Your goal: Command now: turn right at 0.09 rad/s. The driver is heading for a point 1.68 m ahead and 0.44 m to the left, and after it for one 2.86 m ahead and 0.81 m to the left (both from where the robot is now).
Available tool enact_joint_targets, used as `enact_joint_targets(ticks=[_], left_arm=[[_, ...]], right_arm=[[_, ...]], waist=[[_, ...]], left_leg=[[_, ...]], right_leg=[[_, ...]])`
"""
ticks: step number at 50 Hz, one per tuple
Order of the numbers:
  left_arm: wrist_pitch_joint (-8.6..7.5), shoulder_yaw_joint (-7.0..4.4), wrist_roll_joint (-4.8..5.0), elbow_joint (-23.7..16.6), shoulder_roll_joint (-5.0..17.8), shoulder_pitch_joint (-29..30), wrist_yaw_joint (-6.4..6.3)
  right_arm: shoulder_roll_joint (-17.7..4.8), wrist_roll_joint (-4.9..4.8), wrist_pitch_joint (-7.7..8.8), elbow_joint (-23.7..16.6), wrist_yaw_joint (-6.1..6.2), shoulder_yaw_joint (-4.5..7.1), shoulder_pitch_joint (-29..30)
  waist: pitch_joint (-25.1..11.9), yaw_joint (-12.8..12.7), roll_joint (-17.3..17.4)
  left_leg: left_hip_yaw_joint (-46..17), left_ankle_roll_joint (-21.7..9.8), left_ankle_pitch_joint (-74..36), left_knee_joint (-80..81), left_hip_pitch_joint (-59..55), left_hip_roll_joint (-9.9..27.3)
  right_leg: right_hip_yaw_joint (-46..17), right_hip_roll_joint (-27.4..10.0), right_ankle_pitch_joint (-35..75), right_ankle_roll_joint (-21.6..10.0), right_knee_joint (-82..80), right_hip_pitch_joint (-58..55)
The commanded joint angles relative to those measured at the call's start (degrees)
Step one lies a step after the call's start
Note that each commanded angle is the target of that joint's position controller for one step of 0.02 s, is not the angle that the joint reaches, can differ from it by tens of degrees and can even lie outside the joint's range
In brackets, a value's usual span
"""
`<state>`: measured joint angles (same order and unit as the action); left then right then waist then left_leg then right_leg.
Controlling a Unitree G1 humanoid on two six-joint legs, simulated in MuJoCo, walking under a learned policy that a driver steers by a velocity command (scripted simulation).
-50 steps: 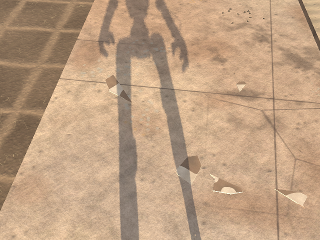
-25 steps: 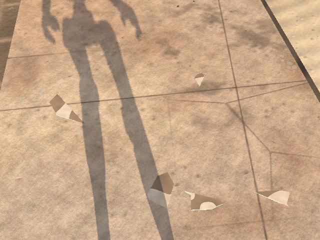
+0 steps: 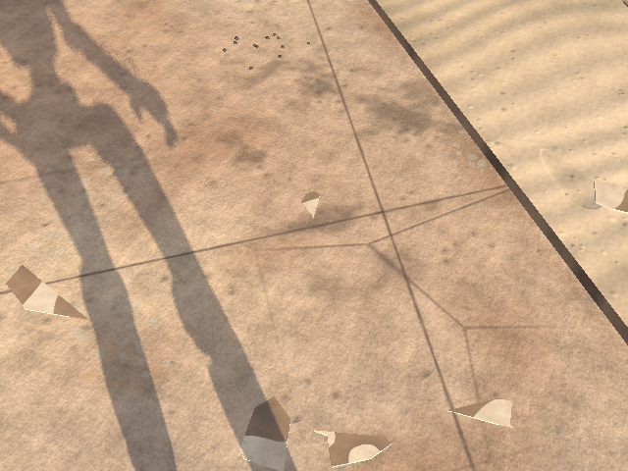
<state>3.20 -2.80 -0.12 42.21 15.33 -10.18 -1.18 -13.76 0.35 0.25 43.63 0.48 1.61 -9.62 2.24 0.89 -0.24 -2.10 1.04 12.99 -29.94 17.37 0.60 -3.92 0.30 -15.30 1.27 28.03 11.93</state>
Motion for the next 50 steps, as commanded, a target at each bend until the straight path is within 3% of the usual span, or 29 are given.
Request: enact_joint_targets(ticks=[1, 2, 5, 16, 33, 50], left_arm=[[-1.01, -1.6, -0.97, -2.98, 6.53, 0.9, 0.28], [-1.44, -0.94, -1.38, -2.7, 4.53, 1.32, 0.53], [-2.86, -0.92, -0.98, -1.16, 5.41, 0.11, 0.36], [-3.86, -0.29, -0.41, 3.66, 4.17, -2.4, -0.02], [-3.87, 0.3, -0.06, 12.05, 3.48, -4.61, -0.36], [-3.83, 1.19, 0.06, 16.9, 2.41, -7.66, -0.74]], right_arm=[[-6.05, 1.58, 1.9, -2.41, -0.38, 1.11, -0.81], [-6.78, 1.4, 1.85, -2.19, -0.36, 1.38, 1.17], [-6.91, 0.68, 1.12, -1.04, 0.44, 1.62, 0.83], [-6.69, 0.16, 0.37, 5.37, 1.46, 2.12, -1.02], [-6.36, -0.23, -0.37, 13.64, 2.47, 2.01, -2.36], [-4.69, -0.35, -0.61, 17.92, 2.6, 1.22, -4.21]], waist=[[-6.73, 1.14, -5.87], [-4.78, 0.5, -4.67], [-1.92, 0.27, -4.57], [-1.29, -0.09, -0.77], [-0.63, -0.28, -0.2], [0.66, -0.49, 0.27]], left_leg=[[-0.55, 0.58, -0.77, 3.93, -5.36, 1.36], [-0.55, 1.26, -2.17, 3.78, -6.01, 1.24], [-0.93, 0.63, -5.62, 3.34, -6.17, 1.58], [-0.9, 1.5, -8.62, 4.15, -8.09, 1.73], [-0.28, 1.09, -9.44, 5.01, -8.64, 1.43], [0.15, 0.64, -7.81, 5.47, -7.74, 0.85]], right_leg=[[-6.2, -6.58, 4.98, -6.27, -5.62, -0.09], [-5.75, -5.54, 0.95, -5.4, -6.45, 1.84], [-4.67, -4.17, 2.78, -3.3, -6.24, 3.68], [-3.47, -2.86, 6.66, -3.16, -5.8, 2.37], [-0.92, -1.15, 9.0, -2.64, -6.31, 0.94], [0.35, -0.49, 6.22, -2.2, -6.81, 1.79]])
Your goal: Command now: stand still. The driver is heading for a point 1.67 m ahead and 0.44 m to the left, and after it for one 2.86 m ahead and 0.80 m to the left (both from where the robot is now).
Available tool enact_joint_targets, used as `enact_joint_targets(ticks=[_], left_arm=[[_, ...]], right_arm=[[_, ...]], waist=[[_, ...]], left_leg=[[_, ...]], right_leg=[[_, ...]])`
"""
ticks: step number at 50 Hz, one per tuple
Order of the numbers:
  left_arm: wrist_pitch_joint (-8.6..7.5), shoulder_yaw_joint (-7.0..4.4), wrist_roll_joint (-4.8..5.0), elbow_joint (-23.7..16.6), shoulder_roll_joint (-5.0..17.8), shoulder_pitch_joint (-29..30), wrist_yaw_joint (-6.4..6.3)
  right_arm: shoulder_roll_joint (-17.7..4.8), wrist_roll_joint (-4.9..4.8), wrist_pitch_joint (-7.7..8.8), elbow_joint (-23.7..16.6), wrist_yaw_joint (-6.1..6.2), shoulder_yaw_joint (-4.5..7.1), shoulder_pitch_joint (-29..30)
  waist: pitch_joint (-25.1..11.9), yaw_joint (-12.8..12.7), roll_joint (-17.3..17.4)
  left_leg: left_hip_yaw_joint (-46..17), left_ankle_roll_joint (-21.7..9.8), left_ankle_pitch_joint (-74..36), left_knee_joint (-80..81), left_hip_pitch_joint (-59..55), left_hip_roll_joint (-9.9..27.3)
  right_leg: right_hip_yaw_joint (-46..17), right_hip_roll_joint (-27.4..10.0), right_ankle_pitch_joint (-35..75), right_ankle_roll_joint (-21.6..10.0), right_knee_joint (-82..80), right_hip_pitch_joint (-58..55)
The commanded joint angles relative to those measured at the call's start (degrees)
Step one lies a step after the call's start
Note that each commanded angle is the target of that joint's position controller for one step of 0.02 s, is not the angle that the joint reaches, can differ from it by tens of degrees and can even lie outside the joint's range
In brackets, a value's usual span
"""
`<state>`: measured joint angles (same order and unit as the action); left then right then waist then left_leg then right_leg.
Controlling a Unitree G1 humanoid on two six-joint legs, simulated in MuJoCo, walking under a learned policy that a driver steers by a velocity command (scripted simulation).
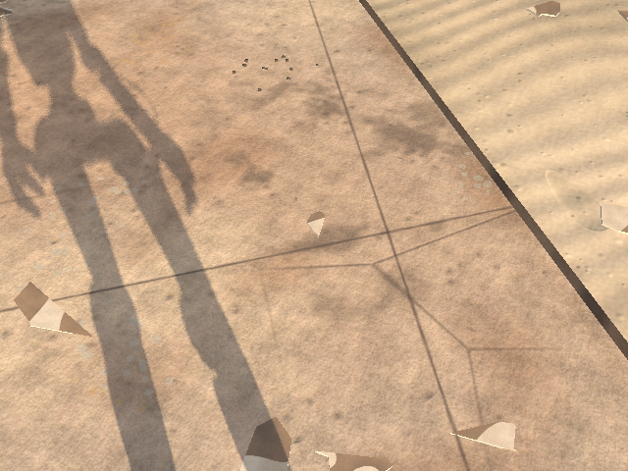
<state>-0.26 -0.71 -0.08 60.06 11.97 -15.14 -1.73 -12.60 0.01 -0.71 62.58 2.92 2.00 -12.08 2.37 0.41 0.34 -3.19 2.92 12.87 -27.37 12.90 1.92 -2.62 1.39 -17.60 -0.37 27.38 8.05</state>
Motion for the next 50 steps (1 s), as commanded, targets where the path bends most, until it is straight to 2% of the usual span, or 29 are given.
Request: enact_joint_targets(ticks=[1, 32, 33, 34, 36, 37, 39, 40, 41, 42, 43, 44, 45, 46, 47, 48, 49, 50], left_arm=[[-0.37, -0.85, 0.02, -0.78, 5.68, -2.9, -0.2], [-0.41, -0.03, 0.23, 1.85, 3.29, -8.27, -0.53], [-0.34, 0.12, 0.2, 2.46, 2.62, -9.41, -0.59], [-0.17, -0.11, 0.5, 2.59, 3.16, -9.75, -0.78], [-0.13, -0.92, 1.05, 1.48, 5.65, -9.39, -1.13], [-0.51, -1.22, 1.32, 1.19, 6.5, -10.34, -1.1], [-1.62, -2.42, 1.87, 1.14, 9.49, -12.53, -0.79], [-1.94, -2.78, 1.97, 0.65, 10.05, -11.74, -0.68], [-2.21, -2.69, 1.87, -0.27, 9.48, -9.73, -0.52], [-2.37, -2.52, 2.11, -1.23, 9.03, -6.86, -0.25], [-2.31, -2.27, 2.39, -2.26, 8.17, -4.15, 0.0], [-2.57, -2.06, 2.32, -3.27, 7.21, -2.42, 0.09], [-3.41, -1.2, 1.98, -4.64, 3.87, -1.15, 0.15], [-4.76, -0.82, 2.1, -6.68, 2.21, -1.06, -0.03], [-5.65, -1.22, 2.87, -6.69, 4.01, -1.33, 0.38], [-6.24, -1.22, 3.07, -6.37, 4.1, -1.48, 1.08], [-6.7, -1.52, 2.6, -6.06, 4.34, -1.33, 1.36], [-6.92, -2.32, 2.03, -6.34, 6.05, 0.28, 1.52]], right_arm=[[-5.76, -0.01, 0.33, -0.89, 0.16, 0.78, -1.88], [-3.52, -0.18, 0.39, 0.62, 0.12, -0.36, -5.79], [-2.72, -0.13, 0.33, 1.18, 0.14, -0.56, -6.81], [-2.71, -0.35, 0.24, 1.27, 0.24, -0.51, -6.9], [-3.4, -0.63, 0.63, 0.52, 0.31, -0.19, -6.18], [-2.78, -0.64, 1.36, -0.32, 0.08, -0.31, -4.98], [-0.43, -0.91, 3.48, -1.73, -0.96, -0.76, -3.45], [-0.57, -1.14, 4.47, -2.29, -1.53, -0.75, -2.91], [-0.57, -1.55, 5.29, -2.54, -2.03, -0.67, -3.51], [0.01, -1.98, 5.89, -2.05, -2.37, -0.71, -6.17], [-0.31, -2.05, 6.24, -0.26, -2.49, -0.32, -10.98], [-2.24, -1.53, 6.35, 1.81, -2.54, 0.52, -16.39], [-8.1, -1.44, 6.55, 3.36, -2.58, 2.31, -24.74], [-12.86, -0.98, 7.19, 3.61, -3.48, 3.05, -30.27], [-8.7, -0.24, 7.87, 2.09, -3.48, 1.63, -24.04], [-6.09, -0.46, 8.15, 0.14, -3.57, 0.96, -19.16], [-5.47, -0.55, 8.06, -1.02, -3.83, 0.62, -16.21], [-4.31, -0.56, 7.72, -1.53, -3.94, 0.12, -15.18]], waist=[[0.59, -0.02, -0.31], [1.77, -0.22, -0.2], [0.4, -0.23, -0.46], [1.23, -0.35, -1.07], [5.32, -0.86, -3.24], [7.22, -1.54, -4.71], [8.02, -2.51, -10.88], [9.05, -2.32, -11.49], [9.87, -0.98, -10.84], [10.33, 1.29, -10.81], [9.62, 3.77, -8.96], [7.85, 5.31, -4.3], [4.0, 7.85, 10.13], [0.99, 8.31, 19.07], [4.0, 4.53, 10.45], [6.2, 2.79, 6.51], [5.9, 1.8, 4.39], [6.03, 1.55, 3.78]], left_leg=[[1.25, -1.26, -7.6, 2.89, -3.2, -0.5], [1.3, -2.01, -6.31, 2.41, -1.55, -1.18], [2.1, -2.05, -1.1, 2.37, -2.2, -1.92], [3.39, -2.35, 6.92, 1.05, -1.09, -3.3], [4.71, -3.66, 21.64, -2.52, 5.02, -4.83], [4.7, -4.15, 21.98, -4.7, 8.03, -4.58], [6.68, -4.14, 13.02, -14.38, 12.66, -4.28], [5.31, -5.03, 11.42, -17.71, 13.03, -2.4], [4.91, -6.18, 12.36, -16.66, 11.78, -1.51], [5.27, -7.31, 12.77, -9.89, 6.92, -1.36], [5.94, -7.61, 10.31, -1.86, -1.92, -2.52], [2.27, -7.33, 6.83, 1.77, -9.56, -1.64], [-15.09, -11.33, 13.41, 10.66, -17.95, 8.2], [-38.93, -18.34, 17.92, 19.21, -21.63, 19.58], [-39.7, -18.88, 17.87, 19.11, -18.46, 21.26], [-31.39, -17.15, 14.8, 18.38, -16.39, 18.8], [-24.28, -15.29, 10.78, 18.86, -15.8, 15.88], [-18.47, -13.64, 3.47, 19.24, -15.94, 13.82]], right_leg=[[-0.9, -1.56, 8.38, -0.54, -6.17, 5.72], [0.39, -1.24, 6.6, 0.05, -5.48, 6.92], [0.83, -0.78, 0.98, -0.1, -6.0, 6.43], [0.77, -0.37, -7.84, -0.83, -6.33, 7.39], [-3.02, -2.47, -25.24, -3.85, -8.09, 10.86], [-6.93, -5.18, -29.25, -5.64, -10.01, 11.36], [-18.76, -13.71, -32.13, -10.29, -15.57, 8.19], [-23.0, -16.97, -31.12, -12.26, -17.31, 9.62], [-23.12, -17.46, -28.91, -12.46, -17.41, 11.14], [-20.18, -16.04, -26.07, -11.06, -15.53, 13.49], [-14.92, -12.33, -21.8, -8.62, -11.68, 16.81], [-8.9, -7.85, -13.06, -6.28, -3.19, 19.88], [1.68, -0.6, -5.25, -2.54, 16.75, 27.07], [1.25, 2.56, -13.28, -1.82, 32.25, 35.23], [-3.3, -1.41, -11.4, -3.06, 41.82, 38.71], [-3.62, -3.96, -5.9, -4.31, 44.46, 40.24], [-2.61, -5.85, -0.83, -4.95, 42.81, 40.13], [-1.55, -7.21, 2.73, -4.94, 39.6, 39.91]])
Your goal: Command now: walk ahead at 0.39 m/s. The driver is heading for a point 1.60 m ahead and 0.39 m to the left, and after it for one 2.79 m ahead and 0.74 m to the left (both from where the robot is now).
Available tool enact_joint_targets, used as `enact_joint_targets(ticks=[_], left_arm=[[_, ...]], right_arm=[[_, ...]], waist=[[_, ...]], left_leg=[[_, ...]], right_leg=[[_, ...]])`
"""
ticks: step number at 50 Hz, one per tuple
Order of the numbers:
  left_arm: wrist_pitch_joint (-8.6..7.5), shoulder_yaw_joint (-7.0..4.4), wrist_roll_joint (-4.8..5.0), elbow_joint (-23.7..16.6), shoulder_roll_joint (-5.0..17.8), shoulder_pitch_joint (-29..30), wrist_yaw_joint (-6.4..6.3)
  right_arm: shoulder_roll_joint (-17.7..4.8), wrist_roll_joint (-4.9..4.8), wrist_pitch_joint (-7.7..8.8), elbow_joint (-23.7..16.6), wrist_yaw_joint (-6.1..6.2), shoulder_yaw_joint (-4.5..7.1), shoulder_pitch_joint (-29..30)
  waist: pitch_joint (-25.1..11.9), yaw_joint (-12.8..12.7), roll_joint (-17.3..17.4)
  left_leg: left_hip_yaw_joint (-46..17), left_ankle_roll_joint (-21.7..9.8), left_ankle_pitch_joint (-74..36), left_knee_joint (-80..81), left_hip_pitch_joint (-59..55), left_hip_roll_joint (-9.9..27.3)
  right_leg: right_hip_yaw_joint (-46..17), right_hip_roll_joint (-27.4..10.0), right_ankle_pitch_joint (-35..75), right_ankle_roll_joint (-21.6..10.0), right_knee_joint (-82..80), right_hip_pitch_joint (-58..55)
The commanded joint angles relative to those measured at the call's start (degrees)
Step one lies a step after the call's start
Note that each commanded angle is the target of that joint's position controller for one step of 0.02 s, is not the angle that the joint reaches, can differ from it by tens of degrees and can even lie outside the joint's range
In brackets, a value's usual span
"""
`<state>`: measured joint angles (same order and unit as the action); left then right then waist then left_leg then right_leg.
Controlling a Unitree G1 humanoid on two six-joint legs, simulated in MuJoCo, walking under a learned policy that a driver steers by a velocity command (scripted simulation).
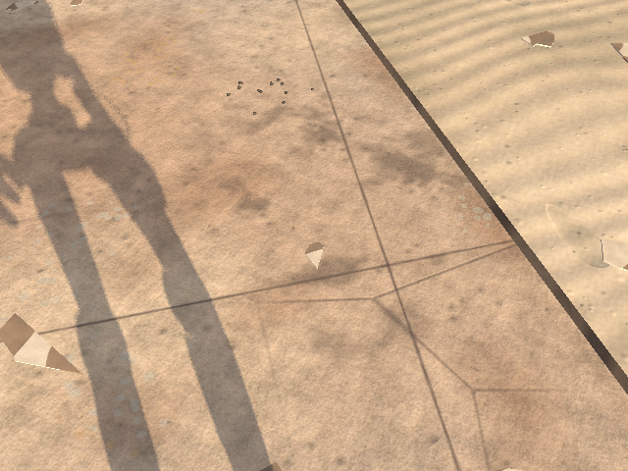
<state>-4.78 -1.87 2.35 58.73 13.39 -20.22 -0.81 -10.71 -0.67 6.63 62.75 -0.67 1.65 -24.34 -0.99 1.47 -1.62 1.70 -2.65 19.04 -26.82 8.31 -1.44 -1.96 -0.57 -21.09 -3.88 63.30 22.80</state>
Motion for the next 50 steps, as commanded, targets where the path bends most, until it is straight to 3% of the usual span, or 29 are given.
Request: enact_joint_targets(ticks=[1, 3, 6, 11, 14, 15, 16, 17, 18, 19, 20, 21, 22, 24, 25, 27, 31, 35, 38, 40, 42, 43, 44, 45, 46, 47, 48, 49, 50], left_arm=[[-2.32, -1.75, -0.72, -5.28, 5.45, 6.61, 0.94], [-1.72, -1.56, -0.83, -5.71, 3.11, 8.11, 1.65], [-1.31, -0.42, -0.97, -9.54, 0.52, 17.26, 1.95], [-1.3, 0.02, -0.44, -13.38, 2.39, 25.74, 2.95], [-1.78, -1.06, -0.53, -13.83, 5.31, 23.47, 3.44], [-1.8, -1.98, -0.52, -12.75, 6.98, 18.85, 3.31], [-1.62, -3.39, -0.31, -9.85, 9.22, 9.4, 2.97], [-1.24, -4.57, -0.43, -7.3, 12.14, -0.89, 2.41], [-0.95, -5.85, -1.92, -5.71, 18.13, -8.19, 2.32], [-0.96, -4.34, -1.93, -5.39, 13.5, -6.57, 2.56], [-1.31, -3.28, -1.52, -6.1, 10.22, 0.01, 2.63], [-1.55, -2.51, -1.5, -7.55, 7.88, 6.13, 2.72], [-1.81, -1.93, -2.0, -8.01, 6.05, 9.67, 3.09], [-2.29, -1.44, -2.74, -7.14, 3.87, 11.38, 3.41], [-2.51, -1.5, -2.7, -6.27, 3.94, 10.36, 3.3], [-2.91, -1.81, -2.95, -4.84, 5.53, 8.51, 2.66], [-2.8, -2.11, -3.23, -3.74, 7.34, 5.47, 1.04], [-2.42, -2.07, -2.67, -3.39, 8.59, 2.8, 0.04], [-0.73, -2.03, -2.42, -2.82, 9.16, 1.07, -0.62], [0.84, -2.37, -2.05, -3.31, 10.59, 1.38, -1.24], [2.13, -2.81, -1.8, -4.76, 11.79, 3.31, -1.99], [2.53, -2.73, -1.71, -5.76, 11.73, 4.53, -2.1], [1.99, -2.11, -2.79, -7.46, 10.57, 3.09, -1.84], [0.6, 0.12, -5.43, -8.54, 2.58, -5.16, -0.42], [-0.81, -0.61, -3.07, -8.66, 7.6, -3.95, 0.62], [-1.07, -1.41, -0.99, -10.62, 9.84, 2.94, 0.68], [-0.61, -1.45, -1.13, -11.5, 9.36, 6.26, 0.01], [0.35, -1.82, -1.85, -11.37, 9.49, 7.22, -0.8], [1.42, -2.23, -2.24, -11.96, 9.9, 6.7, -1.19]], right_arm=[[-4.38, 0.34, -0.17, -1.46, -0.24, -0.12, -4.02], [-4.54, 0.67, -0.98, -0.94, 0.45, -0.33, -7.34], [-7.41, 1.0, -1.67, -2.2, 1.65, -0.06, -6.98], [-9.92, -0.19, -1.56, -2.42, 2.27, 0.94, -8.46], [-10.89, -0.16, -2.05, -2.88, 2.26, 1.66, -6.74], [-11.51, 0.22, -2.47, -3.21, 2.2, 1.94, -5.92], [-11.03, 0.67, -3.01, -3.69, 2.1, 1.78, -5.05], [-10.18, 1.18, -3.09, -5.05, 1.87, 1.17, -4.03], [-1.22, 1.12, -1.98, -6.0, 0.97, -1.21, -11.71], [-2.92, -0.32, -0.03, -5.19, 0.55, -0.92, -10.03], [-7.92, -2.15, 1.1, -7.83, 0.4, 0.51, -3.2], [-9.22, -2.38, 1.53, -9.13, 0.78, 0.77, 1.38], [-9.19, -1.68, 1.26, -9.23, 1.34, 1.3, 3.14], [-6.39, -1.23, -0.82, -8.13, 1.73, 1.6, -0.27], [-5.28, -1.28, -1.72, -7.84, 1.8, 1.62, -0.98], [-5.78, -1.08, -2.71, -9.28, 1.99, 2.03, 1.89], [-6.51, -0.64, -2.33, -12.59, 1.47, 2.55, 10.37], [-5.0, -0.33, -1.84, -15.67, -0.04, 1.7, 18.9], [-4.45, 0.24, -1.75, -18.91, -1.46, 1.23, 23.72], [-5.72, 0.29, -1.78, -20.52, -2.48, 1.77, 22.56], [-9.1, 0.1, -1.73, -19.7, -3.18, 3.36, 14.21], [-12.16, 0.05, -1.59, -18.07, -2.93, 4.9, 6.8], [-17.3, 0.52, -1.92, -17.84, -1.62, 6.38, 1.86], [-21.82, 1.58, -2.44, -19.77, -0.75, 6.47, 4.62], [-18.89, 1.83, -2.76, -21.35, -0.89, 5.86, 2.55], [-15.96, 1.39, -3.02, -22.78, -0.81, 5.29, 6.92], [-13.64, 0.16, -3.4, -23.38, -0.48, 4.7, 11.26], [-12.24, -0.05, -3.81, -24.2, -0.17, 4.17, 13.9], [-12.09, 0.59, -4.08, -24.59, 0.02, 4.14, 14.81]], waist=[[8.59, 0.7, 6.42], [7.18, 1.09, 7.13], [9.03, 2.07, 5.65], [11.02, 2.37, 7.34], [7.72, -1.21, 7.82], [3.77, -3.95, 8.96], [-2.01, -8.58, 9.05], [-8.6, -12.91, 7.04], [-19.81, -9.34, -9.27], [-21.56, -9.51, -10.65], [-9.95, -7.68, -8.65], [-4.51, -5.74, -3.13], [-1.37, -3.63, 0.19], [-0.11, -0.07, -2.23], [0.79, 0.39, -2.51], [3.25, 0.63, -2.47], [4.83, -1.11, -0.69], [6.08, -4.01, 0.24], [7.36, -5.08, 0.7], [4.72, -3.77, -1.27], [-0.6, 0.58, -3.35], [-4.47, 4.38, -2.05], [-10.16, 5.77, 5.21], [-18.06, -2.06, 17.74], [-28.75, 1.88, 11.2], [-21.57, 2.58, 6.39], [-13.14, 0.98, 1.23], [-8.33, -0.56, -0.18], [-6.61, -2.26, 1.17]], left_leg=[[-18.02, -6.67, -9.38, 18.92, -11.32, 14.68], [-12.83, -6.55, -18.64, 18.73, -12.0, 12.99], [-9.39, -7.38, -20.61, 20.57, -7.77, 12.51], [-7.03, -7.49, -20.36, 22.59, -5.89, 14.32], [-5.26, -5.68, -36.95, 16.08, -12.11, 15.97], [-4.15, -4.89, -48.44, 9.82, -13.0, 15.62], [-2.32, -3.55, -55.37, -1.21, -10.86, 13.44], [-1.33, -1.71, -45.83, -16.55, 0.17, 11.07], [-0.9, 2.24, -11.52, -41.73, 21.56, 0.16], [-9.83, 1.11, 11.51, -51.4, 28.35, -1.78], [-9.16, -0.33, 8.74, -54.2, 33.95, 1.89], [-7.63, -1.0, 2.93, -51.94, 32.37, 5.3], [-6.57, -0.95, -0.96, -48.36, 29.21, 7.54], [-6.92, -0.89, -4.04, -43.58, 22.18, 10.11], [-6.46, -0.74, -4.16, -42.47, 21.44, 10.31], [-6.8, -0.15, -7.36, -39.64, 24.76, 10.54], [-8.69, 0.53, -19.7, -27.21, 32.41, 9.18], [-3.76, 0.46, -27.42, -14.57, 31.03, 7.7], [-0.22, 0.03, -25.32, -8.68, 31.2, 5.99], [2.07, -1.13, -19.85, -7.75, 28.23, 3.77], [4.34, -3.06, -15.33, -6.77, 18.61, -0.31], [3.83, -4.83, -20.2, -1.62, 8.7, -2.2], [-7.55, -8.38, -39.62, -1.31, -6.53, 5.91], [-30.94, -19.59, -67.96, -7.01, -25.79, 20.9], [-39.58, -23.8, -56.36, -0.88, -28.16, 23.92], [-32.43, -20.37, -47.07, 1.79, -21.71, 20.36], [-26.46, -16.95, -39.7, 4.19, -12.48, 17.09], [-23.25, -15.39, -36.36, 6.31, -3.61, 15.24], [-21.89, -14.84, -34.07, 7.87, 2.82, 13.82]], right_leg=[[-0.81, -5.89, 8.28, -1.04, 1.16, 23.36], [1.73, -5.66, 10.71, 0.38, -2.72, 22.46], [3.47, -4.66, 15.63, 2.47, -15.66, 20.86], [4.48, -2.27, 21.76, 1.83, -29.05, 12.94], [4.58, -0.49, 19.43, -0.9, -31.94, 7.27], [5.79, 1.4, 18.03, -2.01, -31.21, 0.6], [6.77, 3.23, 17.43, -3.56, -31.11, -11.06], [-0.16, -2.8, 15.08, -6.32, -30.4, -27.72], [-29.61, -19.48, 0.58, -16.59, -36.38, -48.67], [-45.13, -22.05, -4.39, -17.11, -47.94, -47.45], [-36.42, -19.95, -3.54, -13.29, -48.88, -38.28], [-27.2, -18.01, 3.21, -11.33, -49.88, -28.1], [-20.08, -15.59, 10.03, -9.97, -51.3, -19.6], [-10.99, -12.22, 13.39, -8.33, -54.42, -11.41], [-8.25, -11.7, 14.86, -8.55, -55.68, -9.3], [-4.32, -11.61, 16.92, -8.99, -57.78, -7.75], [0.8, -11.58, 21.22, -7.88, -58.59, -12.38], [6.34, -11.57, 23.04, -6.21, -59.22, -16.28], [10.05, -12.39, 37.01, -4.94, -52.93, -21.88], [11.03, -13.45, 50.11, -3.66, -46.19, -25.5], [11.82, -12.84, 61.78, -1.69, -33.77, -26.37], [12.62, -10.42, 58.32, 0.37, -22.6, -23.5], [13.07, -6.53, 37.66, 3.75, -4.94, -11.61], [7.31, 4.28, -19.14, 7.3, 15.79, 9.45], [-4.27, 4.34, -19.32, 6.45, 22.82, 12.33], [-4.69, 1.4, -13.4, 5.19, 20.99, 15.71], [-3.24, -0.95, -8.25, 5.22, 16.33, 17.1], [-2.91, -2.5, -5.79, 5.61, 12.5, 15.17], [-3.24, -3.17, -4.34, 5.7, 9.35, 11.21]])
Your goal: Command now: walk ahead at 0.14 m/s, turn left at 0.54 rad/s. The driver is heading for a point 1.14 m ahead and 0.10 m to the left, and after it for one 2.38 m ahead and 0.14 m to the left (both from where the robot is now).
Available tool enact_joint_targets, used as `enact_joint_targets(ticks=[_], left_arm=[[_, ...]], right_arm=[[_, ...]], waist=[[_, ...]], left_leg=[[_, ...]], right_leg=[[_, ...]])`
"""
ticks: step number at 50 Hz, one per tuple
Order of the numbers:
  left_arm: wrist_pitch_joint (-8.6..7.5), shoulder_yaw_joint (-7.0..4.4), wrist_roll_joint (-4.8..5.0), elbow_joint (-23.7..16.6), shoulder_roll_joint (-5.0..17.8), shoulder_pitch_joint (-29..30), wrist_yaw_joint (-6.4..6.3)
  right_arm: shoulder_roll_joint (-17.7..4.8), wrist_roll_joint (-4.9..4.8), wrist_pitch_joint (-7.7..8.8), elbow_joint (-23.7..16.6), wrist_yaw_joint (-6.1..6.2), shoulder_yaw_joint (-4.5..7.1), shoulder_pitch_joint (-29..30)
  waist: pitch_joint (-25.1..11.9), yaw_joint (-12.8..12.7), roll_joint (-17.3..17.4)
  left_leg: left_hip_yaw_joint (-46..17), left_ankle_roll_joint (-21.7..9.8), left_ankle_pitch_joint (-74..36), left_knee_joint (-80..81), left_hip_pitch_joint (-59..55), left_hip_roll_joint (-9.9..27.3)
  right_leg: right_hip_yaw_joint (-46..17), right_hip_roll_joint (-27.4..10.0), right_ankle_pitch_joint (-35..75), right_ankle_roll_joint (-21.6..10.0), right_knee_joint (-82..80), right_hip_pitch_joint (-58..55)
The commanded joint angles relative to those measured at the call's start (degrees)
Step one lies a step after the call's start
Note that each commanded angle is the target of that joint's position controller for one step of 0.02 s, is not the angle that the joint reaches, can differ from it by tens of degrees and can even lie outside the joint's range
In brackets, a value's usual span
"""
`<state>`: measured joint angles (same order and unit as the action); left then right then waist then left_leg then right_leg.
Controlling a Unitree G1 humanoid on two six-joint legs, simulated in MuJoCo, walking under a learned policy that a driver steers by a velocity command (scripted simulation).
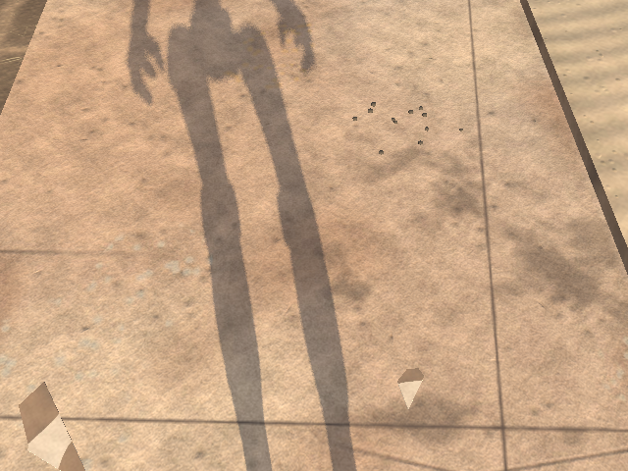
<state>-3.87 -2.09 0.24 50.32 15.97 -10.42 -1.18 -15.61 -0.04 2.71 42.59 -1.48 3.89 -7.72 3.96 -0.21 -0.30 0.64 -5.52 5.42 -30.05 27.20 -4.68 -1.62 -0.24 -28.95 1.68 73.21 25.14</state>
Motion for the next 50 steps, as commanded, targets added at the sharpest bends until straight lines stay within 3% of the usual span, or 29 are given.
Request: enact_joint_targets(ticks=[1, 3, 5, 8, 10, 14, 16, 17, 18, 19, 20, 21, 22, 23, 25, 27, 31, 33, 37, 39, 40, 41, 42, 43, 44, 45, 46, 47, 50], left_arm=[[1.34, -2.13, -0.48, -3.87, 6.7, -3.87, -1.02], [1.95, -1.88, -0.83, -4.24, 4.84, -4.82, -1.56], [2.32, -1.91, -0.98, -5.08, 4.71, -3.33, -2.06], [2.52, -2.01, -0.59, -6.85, 4.9, 1.11, -1.67], [1.84, -2.13, -0.29, -8.26, 5.26, 4.2, -1.17], [-0.77, -2.42, 0.29, -9.41, 5.74, 6.1, -0.02], [-1.79, -2.78, 0.87, -9.29, 5.9, 4.1, 0.42], [-2.21, -3.03, 1.04, -8.6, 5.77, 1.56, 0.52], [-2.44, -3.66, 0.89, -7.63, 6.95, -1.94, 0.36], [-2.43, -4.47, -0.11, -6.71, 10.06, -8.34, -0.08], [-1.91, -5.44, -1.78, -6.05, 14.6, -11.16, 0.15], [-2.2, -5.57, -1.4, -6.55, 13.16, -9.06, 0.44], [-2.26, -4.68, -0.45, -7.38, 9.55, -7.35, 0.28], [-2.12, -3.98, -0.08, -7.72, 7.57, -6.26, 0.24], [-2.03, -3.31, -0.36, -7.21, 6.52, -6.43, 0.33], [-2.37, -3.24, -0.68, -6.47, 6.55, -7.9, 0.65], [-1.92, -3.2, 0.19, -5.09, 7.5, -9.75, 0.82], [-1.57, -3.27, 0.58, -4.24, 8.52, -11.53, 0.87], [-0.73, -3.51, 1.52, -2.66, 10.24, -14.46, 1.26], [-0.12, -3.79, 1.81, -2.14, 11.35, -14.05, 1.1], [0.09, -3.75, 2.04, -2.05, 11.44, -13.33, 0.9], [-0.02, -3.32, 1.72, -2.25, 10.38, -13.47, 0.72], [-0.52, -1.79, -0.32, -4.42, 6.63, -12.83, 0.68], [-1.84, 0.05, 0.13, -5.59, 0.82, -18.32, 1.11], [-2.73, -1.72, 1.72, -5.15, 7.43, -13.87, 1.36], [-2.96, -2.2, 2.63, -6.58, 8.88, -9.36, 1.55], [-2.77, -2.04, 2.06, -6.37, 7.87, -7.63, 1.32], [-2.25, -2.22, 1.23, -6.26, 7.21, -7.2, 1.29], [0.04, -1.93, 1.56, -5.33, 3.87, -9.89, 1.41]], right_arm=[[-7.53, 0.6, -0.31, -4.79, 0.83, 2.01, -1.5], [-8.83, 0.75, -0.24, -5.23, 1.16, 2.49, -1.89], [-9.83, 0.21, -0.7, -5.67, 1.93, 2.86, -2.74], [-9.4, -0.99, -1.68, -6.77, 3.0, 2.74, -2.24], [-9.91, -0.75, -1.74, -7.08, 3.35, 2.76, -2.41], [-10.19, -0.67, -1.77, -7.06, 3.32, 2.87, -4.81], [-9.58, -0.74, -2.02, -7.49, 3.11, 2.57, -4.59], [-8.8, -0.89, -2.21, -7.86, 3.09, 2.24, -3.54], [-7.01, -0.85, -2.19, -8.32, 3.06, 1.65, -3.04], [-2.76, -0.8, -2.01, -8.9, 2.97, 0.42, -3.12], [-1.81, -1.7, -1.16, -11.66, 2.64, 0.12, -2.96], [-6.7, -1.13, -0.35, -12.39, 2.33, 1.06, -0.9], [-8.52, -0.78, -0.22, -11.43, 2.08, 1.69, -1.14], [-7.77, -0.49, -0.33, -9.92, 1.92, 1.75, -3.05], [-5.69, -0.54, 0.13, -9.34, 1.29, 1.38, -3.4], [-4.2, -0.73, 0.64, -9.66, 1.03, 0.98, -2.11], [-2.08, -0.51, 1.19, -11.65, 0.47, -0.09, 3.73], [-1.03, -0.88, 1.54, -12.54, -0.14, -0.61, 7.15], [-2.1, -1.69, 1.95, -13.86, -1.15, -0.39, 10.4], [-3.99, -1.62, 2.16, -13.52, -1.26, 0.44, 7.48], [-5.6, -1.33, 2.12, -11.78, -0.99, 1.45, 1.62], [-8.26, -1.02, 1.9, -9.22, -0.4, 2.83, -7.06], [-12.89, -0.08, 1.29, -7.38, 0.67, 4.03, -18.49], [-15.96, 0.08, 1.26, -6.47, 0.26, 4.01, -19.14], [-10.44, -0.13, 1.39, -6.33, 0.11, 2.67, -18.28], [-8.4, -0.37, 1.54, -6.29, 0.15, 1.83, -14.45], [-6.95, -0.28, 1.67, -6.47, 0.05, 1.29, -10.73], [-5.44, 0.04, 1.88, -6.45, -0.16, 0.94, -7.96], [-4.59, 0.45, 3.45, -4.8, -0.18, 1.12, -5.49]], waist=[[-10.83, -1.57, 1.24], [-11.34, -2.21, 3.16], [-12.97, -1.64, 3.91], [-12.88, -0.12, 5.87], [-10.64, 0.91, 8.63], [-10.03, 2.27, 9.03], [-9.3, 0.81, 9.44], [-8.6, -1.2, 8.87], [-8.44, -2.99, 7.18], [-11.7, -4.76, 0.2], [-9.08, -3.65, -12.31], [-4.12, -3.27, -11.51], [-2.49, -3.12, -8.81], [-2.58, -2.29, -7.35], [-1.56, -2.06, -7.14], [-1.36, -2.43, -6.69], [-0.74, -3.97, -6.84], [-0.09, -5.42, -7.17], [1.15, -5.86, -7.84], [-0.47, -2.73, -8.74], [-4.27, 1.06, -7.81], [-10.35, 5.2, -6.31], [-20.3, 9.36, 2.75], [-27.49, 5.05, 18.56], [-22.68, 7.02, 11.57], [-14.53, 5.96, 9.3], [-10.7, 4.15, 4.65], [-7.51, 2.4, 4.42], [-4.98, -1.06, 5.64]], left_leg=[[-19.59, -11.69, -20.36, 12.03, -12.17, 15.7], [-17.05, -11.42, -24.42, 11.71, -9.91, 13.94], [-17.61, -10.93, -23.17, 10.85, -11.2, 13.75], [-21.24, -8.84, 9.91, 14.26, -10.53, 11.71], [-24.49, -8.06, 19.28, 15.95, -10.15, 11.74], [-27.4, -7.6, 21.56, 14.31, -11.74, 11.85], [-29.11, -7.05, 24.34, 13.08, -9.92, 11.02], [-28.8, -5.98, 26.17, 11.42, -7.24, 9.55], [-27.2, -3.93, 27.57, 7.35, -1.97, 7.19], [-20.57, -0.44, 30.92, -6.59, 6.2, 2.84], [-10.87, 0.84, 30.1, -18.1, 20.15, -3.44], [-10.81, 1.85, 24.9, -25.69, 26.41, 2.58], [-10.78, 2.6, 20.55, -28.37, 26.74, 3.84], [-10.21, 3.57, 17.05, -29.99, 25.36, 4.31], [-9.12, 4.51, 10.72, -31.39, 23.12, 5.22], [-7.2, 5.15, 5.64, -30.32, 21.31, 5.47], [-2.2, 6.15, -1.72, -17.93, 16.63, 7.69], [-0.36, 6.18, -3.53, -11.25, 12.51, 7.43], [1.57, 4.14, 0.58, -3.45, 7.19, 5.95], [2.35, 1.76, 2.68, 0.17, 0.67, 4.27], [3.47, 0.08, 0.76, 3.05, -8.31, 2.79], [2.57, -1.73, -0.71, 2.88, -22.03, 3.41], [-12.8, -5.9, -3.04, 0.19, -41.2, 17.06], [-39.33, -14.12, 9.67, 8.79, -53.02, 28.19], [-38.57, -12.08, 14.14, 11.73, -48.54, 26.33], [-29.09, -9.83, 9.94, 12.36, -41.16, 24.51], [-22.79, -8.57, 4.54, 13.84, -33.41, 21.9], [-18.01, -7.98, 1.28, 15.9, -27.53, 19.69], [-10.01, -7.86, -4.12, 21.12, -19.09, 18.29]], right_leg=[[-3.15, -3.13, 4.34, 0.37, -3.07, 6.16], [-2.41, -2.11, 6.26, 1.36, -9.18, 4.71], [-2.95, -1.39, 8.58, 2.54, -13.83, 5.83], [-3.76, -1.33, 14.85, 2.75, -22.41, 6.9], [-3.96, -0.6, 16.01, 2.44, -28.29, 7.08], [-3.44, 1.2, 14.15, 1.12, -37.25, 2.17], [-2.58, 1.76, 13.26, -0.28, -42.47, -3.9], [-1.83, 1.45, 15.75, -1.19, -47.38, -9.33], [-2.92, -1.56, 16.26, -2.63, -50.74, -16.97], [-12.51, -12.28, 9.6, -6.2, -53.4, -27.21], [-30.96, -22.03, -3.5, -12.32, -59.84, -31.13], [-35.24, -24.51, -9.72, -14.47, -61.31, -28.1], [-30.42, -21.53, -8.49, -13.32, -61.25, -26.76], [-25.5, -18.36, -4.49, -11.54, -61.34, -26.28], [-18.08, -15.25, 4.72, -10.52, -62.93, -23.4], [-12.24, -13.46, 13.02, -10.96, -64.03, -21.6], [-5.31, -11.85, 23.04, -11.16, -64.59, -20.46], [-3.26, -11.68, 25.14, -10.94, -64.1, -19.69], [-3.98, -14.63, 28.34, -10.98, -62.33, -22.48], [-3.53, -15.68, 40.53, -10.02, -58.17, -24.57], [-0.84, -14.09, 51.35, -8.81, -51.34, -24.39], [1.94, -11.5, 54.49, -7.15, -40.64, -19.81], [4.23, -8.49, 34.89, -4.76, -20.61, -5.67], [0.05, 0.79, -3.58, -2.43, -4.14, 12.95], [-4.73, -2.33, -2.79, -3.04, 1.53, 18.8], [-3.25, -4.67, 2.61, -3.71, 1.44, 21.14], [-2.47, -6.76, 7.41, -3.49, -1.11, 18.66], [-2.37, -7.99, 10.53, -3.04, -3.98, 16.71], [-3.28, -8.72, 14.84, -1.92, -6.26, 11.62]])
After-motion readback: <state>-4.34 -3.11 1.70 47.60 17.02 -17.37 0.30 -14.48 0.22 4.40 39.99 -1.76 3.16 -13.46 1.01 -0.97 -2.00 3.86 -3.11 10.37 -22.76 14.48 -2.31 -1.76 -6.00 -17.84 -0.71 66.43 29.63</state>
